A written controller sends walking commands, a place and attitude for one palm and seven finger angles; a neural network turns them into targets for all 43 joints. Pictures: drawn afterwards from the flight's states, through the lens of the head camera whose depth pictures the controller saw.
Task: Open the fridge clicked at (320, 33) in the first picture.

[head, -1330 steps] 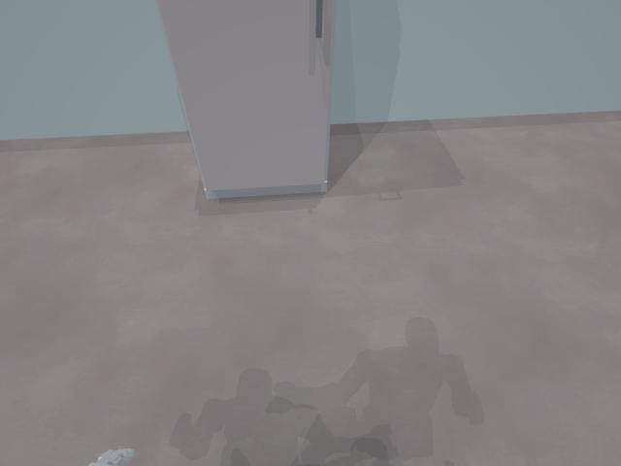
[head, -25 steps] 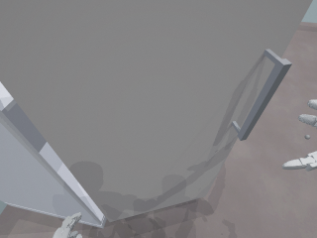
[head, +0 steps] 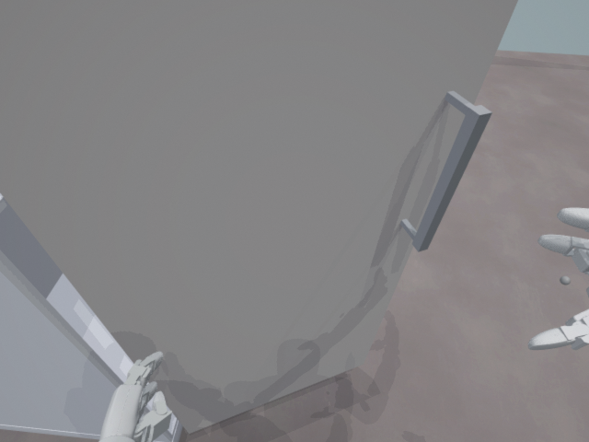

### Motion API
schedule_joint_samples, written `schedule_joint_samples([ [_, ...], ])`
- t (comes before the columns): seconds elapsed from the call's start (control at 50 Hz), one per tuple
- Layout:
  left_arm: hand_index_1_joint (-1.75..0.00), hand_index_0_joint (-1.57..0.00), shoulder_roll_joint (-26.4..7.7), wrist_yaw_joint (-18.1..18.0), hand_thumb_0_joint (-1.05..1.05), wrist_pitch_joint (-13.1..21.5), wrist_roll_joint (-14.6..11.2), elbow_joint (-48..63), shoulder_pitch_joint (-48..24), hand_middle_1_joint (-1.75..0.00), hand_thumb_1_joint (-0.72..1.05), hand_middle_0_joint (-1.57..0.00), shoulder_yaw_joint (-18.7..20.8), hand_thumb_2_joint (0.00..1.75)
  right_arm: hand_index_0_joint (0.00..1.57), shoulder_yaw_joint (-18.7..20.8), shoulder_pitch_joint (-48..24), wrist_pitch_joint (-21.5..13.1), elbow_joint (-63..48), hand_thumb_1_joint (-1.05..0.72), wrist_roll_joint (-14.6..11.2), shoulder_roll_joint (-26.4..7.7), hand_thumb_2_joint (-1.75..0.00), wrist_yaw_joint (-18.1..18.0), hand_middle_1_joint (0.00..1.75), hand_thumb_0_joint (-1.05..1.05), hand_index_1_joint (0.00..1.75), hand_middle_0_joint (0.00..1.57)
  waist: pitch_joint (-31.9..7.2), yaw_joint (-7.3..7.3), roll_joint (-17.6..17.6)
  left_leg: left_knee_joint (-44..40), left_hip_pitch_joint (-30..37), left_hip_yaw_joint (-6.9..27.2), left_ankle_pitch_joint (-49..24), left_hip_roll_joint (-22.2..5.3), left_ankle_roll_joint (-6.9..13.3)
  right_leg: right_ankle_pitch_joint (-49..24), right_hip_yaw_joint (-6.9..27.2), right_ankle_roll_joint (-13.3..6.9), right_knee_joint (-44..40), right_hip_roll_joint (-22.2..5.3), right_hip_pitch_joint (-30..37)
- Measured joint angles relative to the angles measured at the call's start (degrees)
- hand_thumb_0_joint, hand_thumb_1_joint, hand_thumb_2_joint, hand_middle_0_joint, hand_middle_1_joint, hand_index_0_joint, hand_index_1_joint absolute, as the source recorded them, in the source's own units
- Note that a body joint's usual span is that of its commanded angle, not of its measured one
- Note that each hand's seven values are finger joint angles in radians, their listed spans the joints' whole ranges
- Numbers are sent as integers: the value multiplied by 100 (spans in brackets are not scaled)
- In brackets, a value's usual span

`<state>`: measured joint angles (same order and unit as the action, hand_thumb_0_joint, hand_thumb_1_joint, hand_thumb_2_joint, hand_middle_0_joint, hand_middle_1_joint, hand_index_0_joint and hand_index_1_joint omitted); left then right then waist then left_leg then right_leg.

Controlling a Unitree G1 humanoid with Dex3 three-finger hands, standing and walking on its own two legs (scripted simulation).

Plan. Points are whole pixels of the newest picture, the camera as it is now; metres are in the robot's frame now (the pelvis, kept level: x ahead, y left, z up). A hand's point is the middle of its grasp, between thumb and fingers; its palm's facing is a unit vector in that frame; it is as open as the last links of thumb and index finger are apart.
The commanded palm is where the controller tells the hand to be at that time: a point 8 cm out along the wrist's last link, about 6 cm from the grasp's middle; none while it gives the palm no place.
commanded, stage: draw the hand back to the body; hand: right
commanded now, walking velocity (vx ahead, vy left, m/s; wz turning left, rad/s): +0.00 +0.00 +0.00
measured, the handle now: (435, 181) +0.44 -0.20 +0.15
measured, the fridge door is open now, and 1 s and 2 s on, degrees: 64 64 64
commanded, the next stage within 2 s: step back with the hand held close in 1.52 s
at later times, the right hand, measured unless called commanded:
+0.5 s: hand (574, 310) +0.23 -0.30 +0.14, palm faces +0.11 +0.98 -0.19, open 14.5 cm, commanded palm +0.20 -0.34 +0.17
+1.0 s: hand out of the picture +0.23 -0.29 +0.17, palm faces +0.45 +0.82 -0.36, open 10.2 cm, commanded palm +0.17 -0.32 +0.19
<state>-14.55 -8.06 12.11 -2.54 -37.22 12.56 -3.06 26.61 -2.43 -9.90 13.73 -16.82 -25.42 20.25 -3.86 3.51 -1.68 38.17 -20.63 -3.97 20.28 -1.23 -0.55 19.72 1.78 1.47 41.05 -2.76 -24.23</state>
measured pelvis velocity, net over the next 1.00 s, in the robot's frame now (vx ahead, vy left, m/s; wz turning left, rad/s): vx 0.02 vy -0.02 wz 0.03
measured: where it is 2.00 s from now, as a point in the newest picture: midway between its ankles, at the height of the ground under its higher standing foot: outside the picture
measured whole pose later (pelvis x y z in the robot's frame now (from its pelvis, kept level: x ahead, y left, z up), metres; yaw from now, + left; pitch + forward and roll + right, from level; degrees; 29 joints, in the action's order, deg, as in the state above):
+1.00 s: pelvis +0.02 -0.02 +0.02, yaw +1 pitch -2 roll +1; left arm -12.2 -4.8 11.7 0.6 -38.5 13.0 -2.3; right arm 19.2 21.3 -2.8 -18.8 -3.5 -20.8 -6.2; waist -1.7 4.3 -1.9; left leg 28.7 -8.6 -1.5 17.6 -3.2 -2.6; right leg 17.6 -1.3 -0.4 31.2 -0.7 -11.1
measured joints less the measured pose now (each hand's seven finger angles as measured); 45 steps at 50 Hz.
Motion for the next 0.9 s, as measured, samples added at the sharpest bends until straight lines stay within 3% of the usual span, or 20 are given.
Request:
schedule_joint_samples([
  [0.1, -30, -21, -66, -129, 2, 148, -92, -23, 109, -30, 90, -20, -85, 90, 25, -15, -69, 806, 245, 55, -297, -186, -20, 808, 115, -2, 115, 25, -18, -100, -83, -182, 249, 10, -55, -3, -11, -43, -18, -18, -172, 7, 251],
  [0.18, -30, -21, -109, -48, 2, 299, -97, 90, 211, -30, 90, -20, -87, 90, 25, 72, 87, 1061, 118, 55, -444, -401, -20, 1246, 115, -2, 115, 25, -58, -203, -98, -246, 367, 65, -65, -6, -25, -45, -78, -29, -257, 6, 404],
  [0.3, -30, -21, -159, 121, 2, 455, -113, 235, 347, -30, 90, -20, -27, 90, 25, 389, 466, 1170, -263, 55, -741, -438, -20, 1236, 115, -2, 115, 25, -143, -184, -71, -242, 366, 132, -62, 0, -49, -11, -144, -43, -243, -4, 424],
  [0.4, -30, -21, -209, 138, 2, 550, -131, 255, 360, -30, 90, -20, 9, 90, 25, 246, 777, 1441, -619, 55, -593, -258, -20, 1040, 115, -2, 115, 25, -54, -62, -78, -234, 381, 105, -70, -33, -85, 1, -115, -86, -170, 32, 390],
  [0.46, -30, -21, -188, 105, 2, 642, -95, 206, 314, -30, 90, -20, -13, 90, 24, 61, 982, 1423, -1077, 52, -500, -100, -21, 938, 113, -2, 113, 24, 1, 3, -69, -249, 431, 76, -77, -52, -107, 12, -86, -112, -129, 54, 398],
  [0.5, -30, -20, -118, 145, 2, 672, 56, 131, 273, -30, 90, -20, 8, 90, 24, -208, 1082, 1256, -1557, 49, 66, -49, -23, 171, 111, -2, 111, 25, 37, 62, -35, -322, 504, 52, -105, -54, -116, 1, -63, -117, -154, 60, 438],
  [0.54, -30, -20, -33, 198, 2, 666, 159, 50, 193, -30, 90, -20, -19, 90, 24, -372, 1218, 1122, -1986, 44, 443, 49, -25, -712, 109, -2, 108, 25, 62, 79, 23, -427, 553, 47, -164, -59, -127, -45, -61, -111, -237, 68, 477],
  [0.58, -30, -21, 58, 234, 2, 613, 209, 19, 110, -30, 90, -20, -39, 90, 24, -430, 1360, 1009, -2308, 39, 703, 187, -28, -1382, 106, -2, 105, 24, 107, 87, 64, -496, 582, 68, -211, -65, -132, -84, -85, -120, -308, 74, 516],
  [0.64, -30, -21, 164, 266, 2, 509, 255, -21, 18, -30, 90, -20, -39, 90, 24, -484, 1568, 871, -2582, 30, 961, 367, -32, -2027, 100, -2, 100, 24, 174, 92, 58, -569, 643, 109, -248, -93, -149, -117, -132, -147, -401, 101, 600],
  [0.74, -30, -21, 247, 286, 2, 306, 303, -116, 11, -30, 90, -20, -22, 90, 24, -645, 1826, 779, -2789, 13, 1191, 496, -40, -2507, 90, -1, 90, 24, 195, 138, -8, -671, 796, 172, -256, -174, -195, -151, -207, -199, -578, 180, 803],
  [0.9, -30, -21, 274, 306, 2, 53, 319, -186, 32, -30, 90, -20, 9, 90, 23, -733, 2055, 732, -2995, -15, 1311, 484, -54, -2666, 74, -1, 74, 23, 216, 114, -22, -828, 1071, 235, -250, -233, -219, -195, -283, -212, -861, 238, 1160],
])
